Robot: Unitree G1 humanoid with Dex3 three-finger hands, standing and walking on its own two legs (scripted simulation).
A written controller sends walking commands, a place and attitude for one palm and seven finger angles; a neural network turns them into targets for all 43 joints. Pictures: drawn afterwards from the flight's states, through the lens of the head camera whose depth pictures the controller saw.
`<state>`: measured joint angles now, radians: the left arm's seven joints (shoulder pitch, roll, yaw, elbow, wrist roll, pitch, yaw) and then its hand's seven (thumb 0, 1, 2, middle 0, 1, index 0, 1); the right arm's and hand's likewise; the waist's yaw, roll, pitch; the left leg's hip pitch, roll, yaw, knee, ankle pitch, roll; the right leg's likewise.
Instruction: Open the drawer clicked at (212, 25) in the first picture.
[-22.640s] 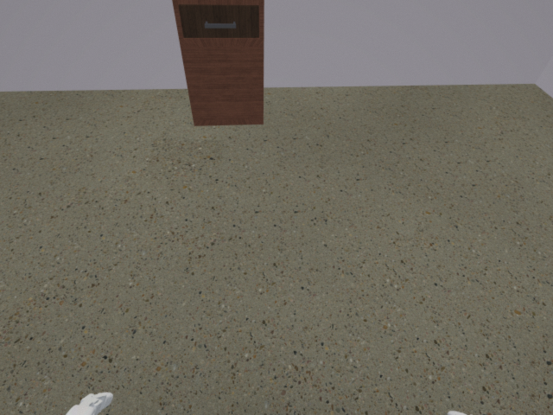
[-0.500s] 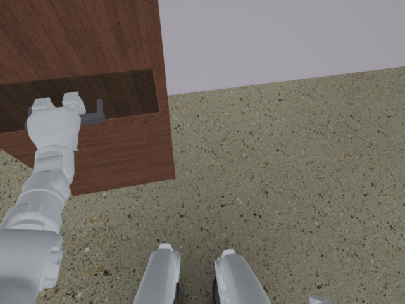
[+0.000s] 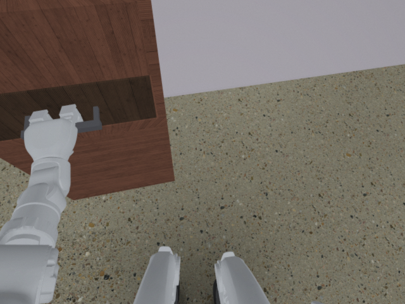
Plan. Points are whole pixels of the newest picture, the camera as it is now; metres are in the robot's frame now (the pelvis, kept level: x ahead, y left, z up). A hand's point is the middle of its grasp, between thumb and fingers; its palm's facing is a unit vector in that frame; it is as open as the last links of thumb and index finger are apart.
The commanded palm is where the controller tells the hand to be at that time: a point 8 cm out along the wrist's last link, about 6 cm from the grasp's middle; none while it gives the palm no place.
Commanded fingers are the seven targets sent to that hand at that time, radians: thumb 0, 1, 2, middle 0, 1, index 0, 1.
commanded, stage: pull the drawer open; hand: left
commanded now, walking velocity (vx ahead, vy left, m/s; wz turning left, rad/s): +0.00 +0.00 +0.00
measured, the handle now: (63, 122) +0.48 +0.30 -0.03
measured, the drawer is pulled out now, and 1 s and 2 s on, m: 0.00 0.06 0.16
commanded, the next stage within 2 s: none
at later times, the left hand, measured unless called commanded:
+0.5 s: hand (65, 158) +0.40 +0.29 -0.05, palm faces -0.03 -0.06 -1.00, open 5.1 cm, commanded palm +0.37 +0.28 +0.00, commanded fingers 0.00 0.90 0.90 -0.40 -1.35 -0.40 -1.35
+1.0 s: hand (65, 174) +0.37 +0.28 -0.05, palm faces -0.04 -0.05 -1.00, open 5.2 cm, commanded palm +0.34 +0.27 +0.00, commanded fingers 0.00 0.90 0.90 -0.40 -1.35 -0.40 -1.35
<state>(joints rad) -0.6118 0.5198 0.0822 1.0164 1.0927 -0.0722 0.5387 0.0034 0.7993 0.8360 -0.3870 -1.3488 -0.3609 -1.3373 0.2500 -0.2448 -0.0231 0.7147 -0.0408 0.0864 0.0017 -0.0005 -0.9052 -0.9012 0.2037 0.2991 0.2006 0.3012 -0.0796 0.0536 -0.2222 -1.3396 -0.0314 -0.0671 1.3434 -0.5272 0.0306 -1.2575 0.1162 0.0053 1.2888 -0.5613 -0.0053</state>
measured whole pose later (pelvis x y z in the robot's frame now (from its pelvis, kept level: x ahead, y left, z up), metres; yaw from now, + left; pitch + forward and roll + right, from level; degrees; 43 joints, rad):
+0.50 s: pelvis +0.04 +0.02 +0.02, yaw -1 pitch +29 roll -4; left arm -0.36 0.41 0.06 0.79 1.10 -0.04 0.59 0.01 0.81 0.83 -0.34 -1.35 -0.42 -1.35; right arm 0.20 -0.23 -0.05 0.67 -0.05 0.13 0.03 0.00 -0.91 -0.90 0.20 0.30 0.20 0.30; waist -0.04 0.04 -0.24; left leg -1.21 -0.03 -0.04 1.28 -0.57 0.06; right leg -1.13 0.10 0.03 1.21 -0.59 0.01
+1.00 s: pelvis +0.03 +0.02 +0.02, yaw -1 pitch +27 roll -4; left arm -0.24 0.36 0.03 0.71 1.10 0.01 0.60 0.00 0.80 0.82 -0.34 -1.35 -0.42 -1.35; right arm 0.21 -0.23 -0.05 0.67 -0.05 0.13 0.03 0.00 -0.91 -0.90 0.20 0.30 0.20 0.30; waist -0.03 0.05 -0.24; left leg -1.17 -0.03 -0.03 1.26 -0.56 0.06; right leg -1.09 0.09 0.03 1.19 -0.58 0.01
